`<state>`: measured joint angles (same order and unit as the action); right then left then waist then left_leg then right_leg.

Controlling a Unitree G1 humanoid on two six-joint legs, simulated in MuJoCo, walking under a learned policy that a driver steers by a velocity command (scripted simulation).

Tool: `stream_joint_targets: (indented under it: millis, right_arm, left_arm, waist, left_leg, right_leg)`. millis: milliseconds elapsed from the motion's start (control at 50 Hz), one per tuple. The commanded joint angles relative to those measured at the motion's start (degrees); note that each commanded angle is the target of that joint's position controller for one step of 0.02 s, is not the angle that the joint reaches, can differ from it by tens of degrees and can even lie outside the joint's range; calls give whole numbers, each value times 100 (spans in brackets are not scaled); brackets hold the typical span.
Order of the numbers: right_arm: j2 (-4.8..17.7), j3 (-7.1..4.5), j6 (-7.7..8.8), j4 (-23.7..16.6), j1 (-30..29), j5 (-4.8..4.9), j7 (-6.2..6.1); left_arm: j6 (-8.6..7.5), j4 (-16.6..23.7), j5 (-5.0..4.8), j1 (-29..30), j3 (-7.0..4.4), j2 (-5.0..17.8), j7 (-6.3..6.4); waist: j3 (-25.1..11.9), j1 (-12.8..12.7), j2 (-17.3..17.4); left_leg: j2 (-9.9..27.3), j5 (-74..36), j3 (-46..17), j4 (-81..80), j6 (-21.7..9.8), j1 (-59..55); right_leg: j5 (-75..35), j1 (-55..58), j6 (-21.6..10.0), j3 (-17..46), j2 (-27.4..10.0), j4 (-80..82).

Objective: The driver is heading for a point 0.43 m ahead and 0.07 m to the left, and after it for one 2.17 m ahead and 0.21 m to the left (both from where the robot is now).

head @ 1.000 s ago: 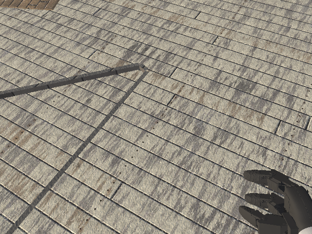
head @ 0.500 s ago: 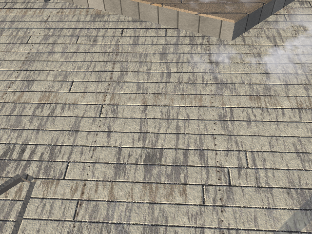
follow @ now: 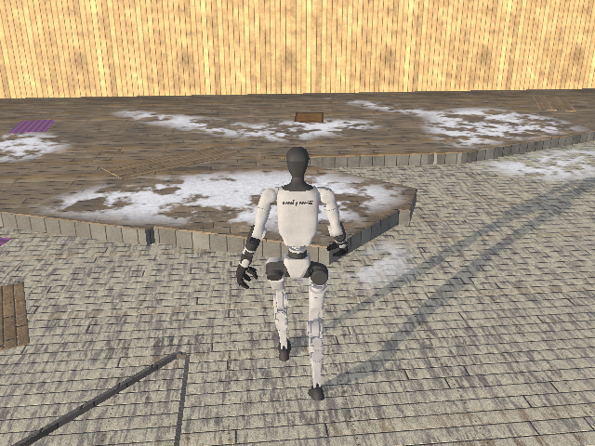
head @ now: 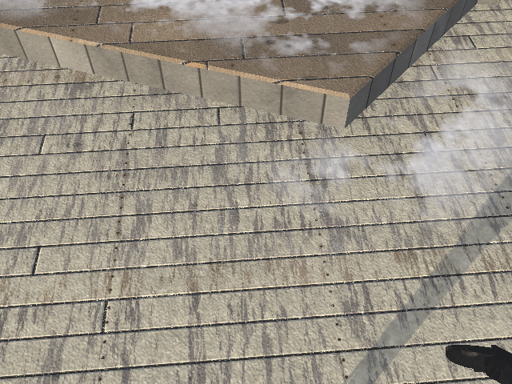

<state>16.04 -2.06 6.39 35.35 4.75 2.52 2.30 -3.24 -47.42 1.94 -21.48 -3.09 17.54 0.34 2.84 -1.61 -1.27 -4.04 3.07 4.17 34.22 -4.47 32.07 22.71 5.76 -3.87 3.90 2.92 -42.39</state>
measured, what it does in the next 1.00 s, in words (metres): walks ahead: right foot, then left foot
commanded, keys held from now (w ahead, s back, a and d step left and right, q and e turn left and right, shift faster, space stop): w+q+shift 0.30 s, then w+shift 0.12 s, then w+e+shift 0.58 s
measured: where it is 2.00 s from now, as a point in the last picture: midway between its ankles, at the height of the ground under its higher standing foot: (255, 21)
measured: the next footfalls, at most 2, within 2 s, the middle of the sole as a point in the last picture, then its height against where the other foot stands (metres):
right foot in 0.42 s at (278, 308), level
left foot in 0.82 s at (153, 238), level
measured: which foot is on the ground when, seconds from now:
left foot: down 0.00-0.42, up 0.44-0.80, down 0.82-1.00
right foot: up 0.00-0.40, down 0.42-0.82, up 0.84-1.00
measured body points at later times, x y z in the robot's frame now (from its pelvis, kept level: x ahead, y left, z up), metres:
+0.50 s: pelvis +0.47 +0.06 +0.01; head +0.49 +0.07 +0.46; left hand +0.63 +0.35 -0.03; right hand +0.55 -0.21 -0.11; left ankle +0.21 +0.08 -0.60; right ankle +0.62 -0.03 -0.70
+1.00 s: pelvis +0.86 +0.22 +0.03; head +0.86 +0.21 +0.48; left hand +0.98 +0.50 -0.06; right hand +0.95 -0.07 -0.08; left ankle +0.83 +0.36 -0.70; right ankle +0.86 +0.10 -0.59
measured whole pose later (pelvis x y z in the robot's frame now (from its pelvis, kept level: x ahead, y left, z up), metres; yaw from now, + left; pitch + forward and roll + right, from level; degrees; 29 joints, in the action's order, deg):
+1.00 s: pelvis +0.86 +0.22 +0.03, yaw +1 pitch -1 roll +2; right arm 16.2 -3.1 5.3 45.1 17.5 -0.9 0.1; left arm -1.9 -39.1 -2.9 -16.6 -3.5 18.3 0.0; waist -0.3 1.8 -2.4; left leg 1.1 16.6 3.7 26.8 1.7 8.7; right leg 17.8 -35.0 -2.1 0.2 -4.3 -76.2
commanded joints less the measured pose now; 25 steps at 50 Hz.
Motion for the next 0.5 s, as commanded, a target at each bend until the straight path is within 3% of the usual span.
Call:
stream_joint_targets:
  millis: [20,40,60,80,100,140,180,220,260,280,300,360,400,420,440,460,480,500]
  right_arm:
    - [906,-402,-39,334,2466,-177,-8]
    - [691,-356,-30,247,2229,-284,-44]
    - [729,-354,-1,252,2030,-299,17]
    - [682,-328,45,273,1835,-277,60]
    - [635,-293,61,269,1685,-297,61]
    - [582,-268,29,304,1597,-126,23]
    - [527,-235,4,394,1755,-11,-70]
    - [592,-245,-42,487,1919,-26,-184]
    - [657,-269,-102,625,2110,-38,-232]
    - [614,-262,-119,730,2299,-9,-231]
    - [642,-275,-128,811,2378,17,-233]
    - [442,-236,-167,1113,2608,16,-291]
    - [626,-305,-248,1183,2557,-93,-307]
    - [792,-321,-297,1071,2195,-242,-271]
    - [617,-242,-294,806,1770,-474,-248]
    - [-195,17,-214,858,2984,-143,-183]
    - [222,56,-186,957,2703,33,-216]
    - [567,-17,-119,696,1624,12,-195]
  left_arm:
    - [-425,767,-349,-313,99,347,-125]
    - [-541,975,-484,481,67,603,-165]
    - [-621,1163,-359,1079,117,521,-146]
    - [-663,1229,-194,1396,101,457,-106]
    - [-643,1257,-129,1282,98,385,-110]
    - [-570,1263,-67,1184,90,371,-75]
    - [-525,1406,-36,1503,109,338,-48]
    - [-559,1717,-6,2357,176,146,-51]
    - [-607,1922,-5,2841,208,-41,-99]
    - [-626,1984,-30,2967,173,-27,-113]
    - [-633,2051,-101,3051,133,7,-107]
    - [-654,2168,-269,3237,5,249,-88]
    - [-695,2089,-319,2518,-183,596,-48]
    - [-654,1931,-387,1444,-275,750,3]
    - [-550,1634,-363,-187,-318,984,81]
    - [-546,1165,-283,-716,-385,1332,-63]
    - [-526,1028,-340,-1034,-302,676,-110]
    - [-451,972,-310,-644,-214,322,-58]
  waist:
    - [-2266,799,1923]
    - [-1455,858,1114]
    - [-837,697,-38]
    - [-529,491,-402]
    - [-417,223,-195]
    - [-143,27,101]
    - [199,71,37]
    - [478,373,158]
    - [427,612,365]
    - [318,708,361]
    - [248,735,521]
    - [184,773,680]
    - [-321,310,909]
    - [-1021,-357,1029]
    - [-2114,-992,783]
    - [-3102,-353,-2128]
    - [-2739,-655,-2034]
    - [-1490,-767,-1231]
  left_leg:
    - [1936,4323,-6006,-2003,-1701,-6149]
    - [1871,3834,-5302,-1983,-1413,-5462]
    - [1616,2816,-4730,-2101,-1263,-4422]
    - [1347,2018,-4217,-2114,-1259,-3758]
    - [1120,1468,-3840,-2161,-1255,-3333]
    - [872,802,-3429,-2285,-1392,-2839]
    - [763,441,-3105,-2380,-1338,-2267]
    - [493,4,-2794,-2465,-1162,-1602]
    - [322,-74,-2652,-2433,-893,-1057]
    - [294,-145,-2676,-2416,-751,-1000]
    - [335,-56,-2837,-2332,-686,-1077]
    - [588,-816,-2831,-1834,-540,-2250]
    - [731,-3315,-2760,-726,-426,-2936]
    - [706,-4018,-2583,442,-299,-2855]
    - [584,-3294,-2329,2220,-254,-1885]
    - [-396,1761,-1803,4695,218,372]
    - [-68,2434,-1646,5011,105,1149]
    - [262,2181,-1498,4855,-22,1592]
  right_leg:
    - [-38,-4912,128,676,149,-4535]
    - [-302,-5094,-39,739,-155,-4281]
    - [-451,-4823,-113,614,-276,-3707]
    - [-499,-4616,-107,585,-388,-3129]
    - [-630,-4349,-66,617,-484,-2770]
    - [-597,-4301,180,501,-550,-2232]
    - [-723,-4346,419,297,-603,-1386]
    - [-1746,-4045,588,44,-423,-248]
    - [-2870,-3274,630,-99,-158,625]
    - [-3216,-2880,613,-142,-17,890]
    - [-3375,-2595,613,-70,61,1129]
    - [-3389,-2597,512,19,-47,1711]
    - [-2776,-1945,258,-218,82,1649]
    - [-2637,-875,5,-125,-210,1479]
    - [-1812,1031,-350,628,-997,731]
    - [288,3128,-1728,4019,-2518,1493]
    - [1827,2927,-1550,5013,-2329,2267]
    - [1490,2048,-1281,4061,-1974,2432]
